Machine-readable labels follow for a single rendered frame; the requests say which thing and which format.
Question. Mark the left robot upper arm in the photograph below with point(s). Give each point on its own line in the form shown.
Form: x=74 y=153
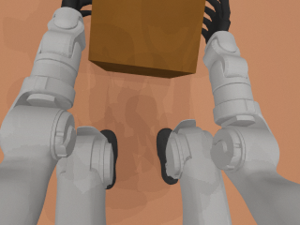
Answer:
x=33 y=139

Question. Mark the robot right shin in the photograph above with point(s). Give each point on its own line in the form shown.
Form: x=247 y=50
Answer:
x=187 y=123

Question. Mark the carton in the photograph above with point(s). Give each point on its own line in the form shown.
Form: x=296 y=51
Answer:
x=156 y=38

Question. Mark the right robot forearm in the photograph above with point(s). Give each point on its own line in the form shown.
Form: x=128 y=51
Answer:
x=231 y=88

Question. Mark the robot right hand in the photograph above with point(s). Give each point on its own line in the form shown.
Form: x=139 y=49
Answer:
x=220 y=18

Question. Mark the robot right foot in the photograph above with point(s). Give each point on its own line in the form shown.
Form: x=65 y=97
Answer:
x=162 y=139

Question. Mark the robot left hand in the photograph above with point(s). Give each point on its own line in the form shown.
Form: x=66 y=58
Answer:
x=78 y=4

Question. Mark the left robot forearm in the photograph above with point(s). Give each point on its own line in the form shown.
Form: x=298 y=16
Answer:
x=56 y=65

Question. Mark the right robot upper arm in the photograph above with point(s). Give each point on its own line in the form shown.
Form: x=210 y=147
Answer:
x=249 y=156

